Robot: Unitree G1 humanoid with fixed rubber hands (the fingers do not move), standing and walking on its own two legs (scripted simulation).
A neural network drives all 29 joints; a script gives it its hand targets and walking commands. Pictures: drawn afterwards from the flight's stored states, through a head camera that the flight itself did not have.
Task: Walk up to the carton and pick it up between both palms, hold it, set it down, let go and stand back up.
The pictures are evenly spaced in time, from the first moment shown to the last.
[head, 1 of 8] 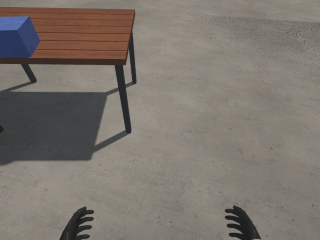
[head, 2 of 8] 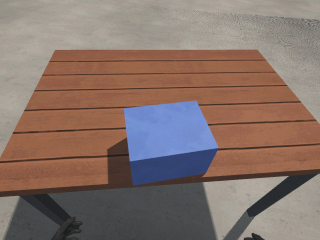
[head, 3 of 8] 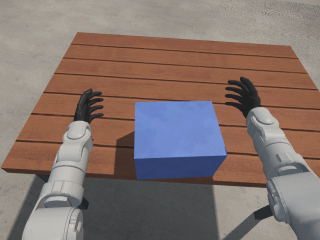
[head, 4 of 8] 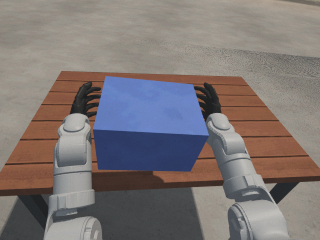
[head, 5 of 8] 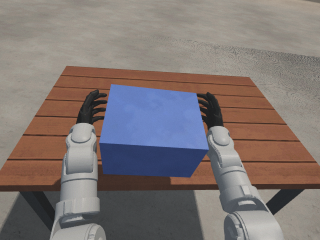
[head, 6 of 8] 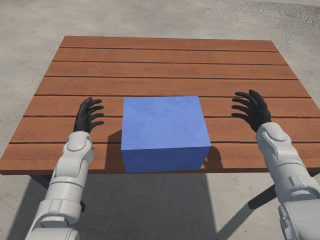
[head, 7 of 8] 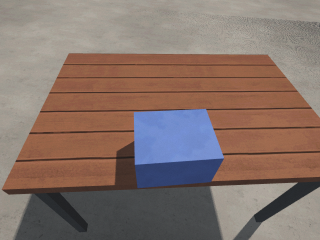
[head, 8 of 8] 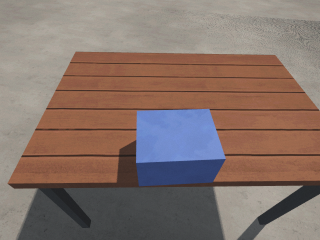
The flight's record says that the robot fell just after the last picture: no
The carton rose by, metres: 0.18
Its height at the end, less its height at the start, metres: +0.00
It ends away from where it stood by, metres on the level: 0.01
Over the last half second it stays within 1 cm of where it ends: yes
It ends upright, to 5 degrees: yes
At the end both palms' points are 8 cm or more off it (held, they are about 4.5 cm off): yes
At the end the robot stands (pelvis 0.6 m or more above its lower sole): yes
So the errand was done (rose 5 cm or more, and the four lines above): yes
